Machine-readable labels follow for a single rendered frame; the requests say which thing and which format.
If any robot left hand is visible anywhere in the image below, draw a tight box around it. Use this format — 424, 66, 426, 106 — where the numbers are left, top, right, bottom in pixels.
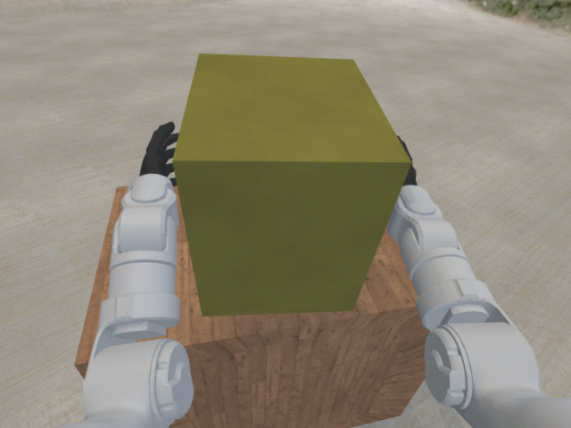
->
139, 122, 179, 186

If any pedestal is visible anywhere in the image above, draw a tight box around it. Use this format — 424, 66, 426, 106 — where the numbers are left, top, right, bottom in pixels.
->
74, 185, 430, 428

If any robot left upper arm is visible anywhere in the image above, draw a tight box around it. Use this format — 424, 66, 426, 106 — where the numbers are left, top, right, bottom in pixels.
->
55, 338, 194, 428

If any carton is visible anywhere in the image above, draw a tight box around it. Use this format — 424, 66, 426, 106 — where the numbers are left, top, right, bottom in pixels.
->
172, 53, 412, 317

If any robot right upper arm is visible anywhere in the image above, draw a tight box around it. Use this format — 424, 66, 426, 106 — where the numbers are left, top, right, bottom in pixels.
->
425, 322, 571, 428

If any right robot forearm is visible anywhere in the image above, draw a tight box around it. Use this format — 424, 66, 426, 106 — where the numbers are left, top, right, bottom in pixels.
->
387, 185, 541, 386

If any robot right hand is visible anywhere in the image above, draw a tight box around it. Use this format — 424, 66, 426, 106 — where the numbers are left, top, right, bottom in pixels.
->
397, 136, 417, 186

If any left robot forearm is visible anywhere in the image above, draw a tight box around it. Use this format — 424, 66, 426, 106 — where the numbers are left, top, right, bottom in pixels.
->
82, 174, 179, 416

